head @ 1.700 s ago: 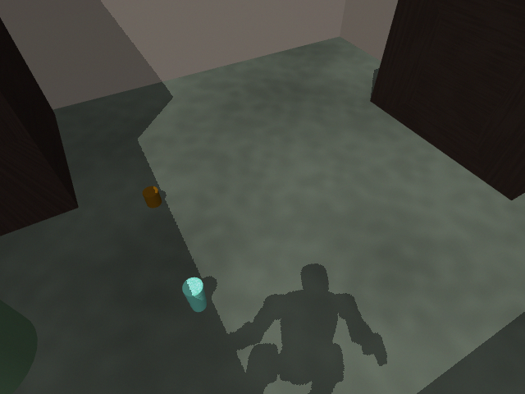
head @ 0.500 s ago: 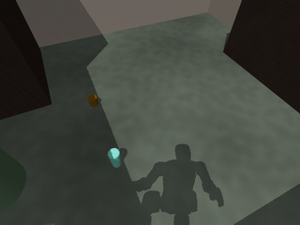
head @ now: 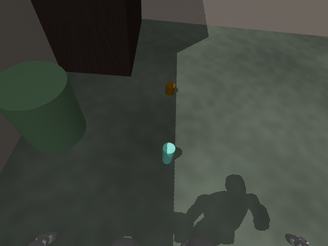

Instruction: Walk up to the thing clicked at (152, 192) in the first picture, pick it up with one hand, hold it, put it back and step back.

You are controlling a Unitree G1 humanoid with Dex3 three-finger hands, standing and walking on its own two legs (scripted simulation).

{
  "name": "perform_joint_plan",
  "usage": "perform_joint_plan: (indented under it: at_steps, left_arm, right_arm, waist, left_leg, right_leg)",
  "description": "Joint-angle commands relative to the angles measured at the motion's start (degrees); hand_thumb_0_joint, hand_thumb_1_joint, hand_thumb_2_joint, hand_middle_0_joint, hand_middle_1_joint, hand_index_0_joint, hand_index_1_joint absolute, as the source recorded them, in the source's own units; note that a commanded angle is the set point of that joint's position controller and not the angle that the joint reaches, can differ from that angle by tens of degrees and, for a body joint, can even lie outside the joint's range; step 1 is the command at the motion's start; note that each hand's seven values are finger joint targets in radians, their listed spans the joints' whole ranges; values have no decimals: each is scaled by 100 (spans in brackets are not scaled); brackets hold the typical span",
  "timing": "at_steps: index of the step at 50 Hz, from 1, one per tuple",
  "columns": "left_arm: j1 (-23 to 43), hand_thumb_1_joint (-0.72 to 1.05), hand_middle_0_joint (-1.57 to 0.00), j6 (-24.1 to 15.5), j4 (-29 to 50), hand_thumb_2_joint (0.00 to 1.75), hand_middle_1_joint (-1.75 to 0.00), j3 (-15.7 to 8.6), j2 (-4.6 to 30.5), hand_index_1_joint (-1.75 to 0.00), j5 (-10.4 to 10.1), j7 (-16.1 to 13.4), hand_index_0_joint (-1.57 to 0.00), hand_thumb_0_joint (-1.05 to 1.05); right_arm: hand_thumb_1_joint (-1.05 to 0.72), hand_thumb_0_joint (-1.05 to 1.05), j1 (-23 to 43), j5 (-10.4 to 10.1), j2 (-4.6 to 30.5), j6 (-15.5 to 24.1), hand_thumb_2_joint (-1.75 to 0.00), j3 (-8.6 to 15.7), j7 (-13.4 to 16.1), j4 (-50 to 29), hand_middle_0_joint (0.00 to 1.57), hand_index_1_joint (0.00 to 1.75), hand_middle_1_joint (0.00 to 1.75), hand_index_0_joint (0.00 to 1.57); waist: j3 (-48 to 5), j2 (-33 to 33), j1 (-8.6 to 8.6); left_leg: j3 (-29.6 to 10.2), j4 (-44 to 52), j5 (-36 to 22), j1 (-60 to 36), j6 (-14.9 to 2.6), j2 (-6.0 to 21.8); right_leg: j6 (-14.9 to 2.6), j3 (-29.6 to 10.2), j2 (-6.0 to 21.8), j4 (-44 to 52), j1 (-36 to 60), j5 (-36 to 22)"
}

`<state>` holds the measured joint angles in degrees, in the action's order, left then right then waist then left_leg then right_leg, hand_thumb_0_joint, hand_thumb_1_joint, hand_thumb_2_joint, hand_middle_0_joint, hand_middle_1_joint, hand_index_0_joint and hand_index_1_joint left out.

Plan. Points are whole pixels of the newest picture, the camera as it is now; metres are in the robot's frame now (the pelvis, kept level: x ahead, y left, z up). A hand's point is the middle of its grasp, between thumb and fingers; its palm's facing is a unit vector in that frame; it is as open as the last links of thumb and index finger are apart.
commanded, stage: walk up
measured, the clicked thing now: (170, 88) +1.30 -0.09 -0.71
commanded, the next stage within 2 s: stand in 1.72 s
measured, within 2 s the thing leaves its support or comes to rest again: neither
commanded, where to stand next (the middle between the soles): +0.07 -0.01 m, yaw +37 degrees
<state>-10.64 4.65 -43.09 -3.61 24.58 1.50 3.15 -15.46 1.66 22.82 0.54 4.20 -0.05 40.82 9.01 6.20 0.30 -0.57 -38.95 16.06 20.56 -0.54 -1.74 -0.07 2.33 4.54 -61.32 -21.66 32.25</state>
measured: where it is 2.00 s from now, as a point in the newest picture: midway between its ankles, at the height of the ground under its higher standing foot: outside the picture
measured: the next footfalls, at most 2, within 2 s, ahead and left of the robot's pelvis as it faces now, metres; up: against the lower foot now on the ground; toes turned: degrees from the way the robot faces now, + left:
right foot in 0.18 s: +0.08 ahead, -0.16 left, +0.00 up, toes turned +7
left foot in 0.50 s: +0.00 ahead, +0.12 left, +0.00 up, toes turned +22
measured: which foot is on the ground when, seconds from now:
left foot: down 0.00-0.18, up 0.20-0.48, down 0.50-0.82, up 0.84-1.00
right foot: up 0.00-0.16, down 0.18-0.52, up 0.54-0.78, down 0.80-1.00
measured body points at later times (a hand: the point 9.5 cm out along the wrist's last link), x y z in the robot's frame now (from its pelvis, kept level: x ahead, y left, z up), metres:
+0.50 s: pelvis -0.01 -0.03 +0.00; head +0.02 -0.01 +0.45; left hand -0.09 +0.32 -0.09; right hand +0.22 -0.29 -0.10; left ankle -0.04 +0.11 -0.71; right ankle +0.04 -0.17 -0.71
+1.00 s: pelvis -0.01 -0.04 +0.00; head +0.01 -0.03 +0.45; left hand -0.13 +0.26 -0.11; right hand +0.25 -0.26 -0.10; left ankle -0.06 +0.08 -0.69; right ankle +0.09 -0.13 -0.71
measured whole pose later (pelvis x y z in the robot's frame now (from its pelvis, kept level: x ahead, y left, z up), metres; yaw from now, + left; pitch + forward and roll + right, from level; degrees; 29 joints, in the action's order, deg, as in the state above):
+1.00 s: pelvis -0.01 -0.04 +0.00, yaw +35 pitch -3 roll +1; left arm -14.9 -0.5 -47.3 -2.3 22.0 2.9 1.6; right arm -14.6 0.3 24.1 0.0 3.1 -0.3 47.5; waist 6.0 0.5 2.1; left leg -0.6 -51.7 28.5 23.9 -1.1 -1.5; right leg -0.5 5.5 6.9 -41.6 -19.4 19.4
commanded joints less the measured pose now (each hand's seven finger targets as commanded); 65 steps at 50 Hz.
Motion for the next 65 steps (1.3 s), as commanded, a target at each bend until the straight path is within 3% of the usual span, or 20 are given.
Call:
perform_joint_plan:
  at_steps: [1,8,10,11,14,20,24,27,30,39,41,42,45,51,52,54,55,59,62,65]
  left_arm:
    - [-436,90,-20,-301,497,90,-30,-365,1030,-30,-99,-63,-20,0]
    - [-1327,90,-20,-587,333,90,-30,-467,1028,-30,-25,-279,-20,0]
    - [-674,90,-20,-649,597,90,-30,-689,2149,-30,148,-341,-20,0]
    - [-73,90,-20,-664,740,90,-30,-658,2135,-30,95,-353,-20,0]
    - [-211,90,-20,-770,466,90,-30,-539,1581,-30,94,-417,-20,0]
    - [-748,90,-20,-774,459,90,-30,-576,1717,-30,107,-308,-20,0]
    - [-583,90,-20,-590,581,90,-30,-425,1507,-30,13,-235,-20,0]
    - [-284,90,-20,-528,714,90,-30,-329,1281,-30,-71,-345,-20,0]
    - [-811,90,-20,-566,290,90,-30,-321,1225,-30,-136,-341,-20,0]
    - [-1202,90,-20,-669,-25,90,-30,-405,1086,-30,-5,-363,-20,0]
    - [-671,90,-20,-708,140,90,-30,-570,1966,-30,79,-346,-20,0]
    - [-279,90,-20,-702,247,90,-30,-561,2007,-30,68,-334,-20,0]
    - [-121,90,-20,-714,89,90,-30,-438,1519,-30,97,-346,-20,0]
    - [-205,90,-20,-555,-25,90,-30,-318,1255,-30,-10,-238,-20,0]
    - [-342,90,-20,-514,-55,90,-30,-217,976,-30,-30,-238,-20,0]
    - [-338,90,-20,-445,-92,90,-30,-150,732,-30,-164,-266,-20,0]
    - [-109,90,-20,-456,-208,90,-30,-268,1153,-30,-113,-307,-20,0]
    - [-479,90,-20,-533,-562,90,-30,-198,945,-30,-181,-308,-20,0]
    - [-543,90,-20,-633,-778,90,-30,-163,904,-30,-100,-325,-20,0]
    - [208,90,-20,-654,-669,90,-30,-131,1337,-30,-71,-273,-20,0]
  right_arm:
    - [-90,0,-23,-17,1631,132,-90,468,219,-628,20,30,30,20]
    - [-90,0,473,30,1284,-107,-90,367,84,-1082,20,30,30,20]
    - [-90,0,117,26,977,-157,-90,311,152,-1075,20,30,30,20]
    - [-90,0,27,50,1396,-194,-90,417,165,-899,20,30,30,20]
    - [-90,0,-127,-23,1365,-175,-90,481,-97,-575,20,30,30,20]
    - [-90,0,395,-72,1090,-106,-90,363,-275,-469,20,30,30,20]
    - [-90,0,-410,-115,1186,46,-90,411,-132,-8,20,30,30,20]
    - [-90,0,-727,-57,2533,146,-90,670,10,-75,20,30,30,20]
    - [-90,0,-22,-108,1733,191,-90,370,156,-127,20,30,30,20]
    - [-90,0,393,-184,1311,63,-90,153,166,-270,20,30,30,20]
    - [-90,0,234,-186,1101,6,-90,154,245,-268,20,30,30,20]
    - [-90,0,171,-130,1408,1,-90,247,275,-108,20,30,30,20]
    - [-90,0,-18,-137,1372,74,-90,283,128,218,20,30,30,20]
    - [-90,0,-417,-89,995,223,-90,203,43,634,20,30,30,20]
    - [-90,0,-387,-45,1090,267,-90,220,89,658,20,30,30,20]
    - [-90,0,33,21,1900,347,-90,289,160,435,20,30,30,20]
    - [-90,0,142,-27,1928,339,-90,319,154,466,20,30,30,20]
    - [-90,0,457,-107,1527,404,-90,111,183,613,20,30,30,20]
    - [-90,0,697,-165,1282,283,-90,7,143,690,20,30,30,20]
    - [-90,0,383,-182,1079,203,-90,-21,125,1001,20,30,30,20]
  waist:
    - [-983,-1718,26]
    - [-1262,-1162,515]
    - [-886,1018,241]
    - [-603,457,16]
    - [-374,0,-64]
    - [-667,749,388]
    - [-1206,189,-13]
    - [-976,-1920,-418]
    - [-722,-1301,95]
    - [-1085,-1171,424]
    - [-865,684,277]
    - [-532,481,147]
    - [-241,-23,45]
    - [-942,170,-3]
    - [-985,-176,-32]
    - [-755,-1610,6]
    - [-438,-1163,-66]
    - [-891,-1498,142]
    - [-1016,-1239,270]
    - [-791,-264,-148]
  left_leg:
    - [-1849,1412,-574,-397,-1189,1238]
    - [-1689,-227,-1082,981,-679,316]
    - [-643,-2640,1862,2161,3,-332]
    - [-973,-3355,1756,1843,33,-8]
    - [-657,-3074,706,1558,118,261]
    - [169,-894,1164,762,97,139]
    - [426,750,319,-1097,-40,-238]
    - [-4371,2092,865,-1024,-1785,2229]
    - [-2413,1200,-785,-786,-1325,1395]
    - [-1686,-272,-1100,742,-720,596]
    - [-530,-2313,2002,1437,-155,-390]
    - [-718,-2888,2071,1285,-75,-55]
    - [-287,-2188,1316,1002,-88,157]
    - [362,679,258,-842,-67,-208]
    - [-151,1122,429,-1297,-167,-38]
    - [-3494,2115,1644,-547,-1242,1992]
    - [-3535,2065,1404,82,-1538,2051]
    - [-1974,1165,-1637,-502,-1058,1477]
    - [-1248,668,-1433,58,-570,1023]
    - [-564,459,678,-501,-146,182]
  right_leg:
    - [-57,-343,15,370,-386,-277]
    - [-272,-295,-313,3325,1366,-1136]
    - [-1382,-3918,2740,5016,898,-350]
    - [-1845,-4109,3002,5056,268,-457]
    - [-1263,-1376,1574,4102,487,-1319]
    - [-1141,-320,1412,3502,1132,-2313]
    - [-746,234,1337,2057,326,-2025]
    - [-27,-258,155,-239,-1706,669]
    - [-118,-471,343,20,-1273,-128]
    - [-443,-291,-184,2965,1181,-1292]
    - [-1519,-3403,2258,4599,660,-282]
    - [-1933,-3925,2598,4839,176,-89]
    - [-1303,-1708,1508,4092,27,-558]
    - [-873,-547,896,2844,59,-975]
    - [-684,-430,783,2330,-357,-775]
    - [-86,-187,-24,1147,-1026,281]
    - [-121,-535,140,806,-586,303]
    - [-170,-352,81,1590,-69,-490]
    - [-260,-332,-30,3204,1158,-1880]
    - [-829,-1538,969,3763,200,-1254]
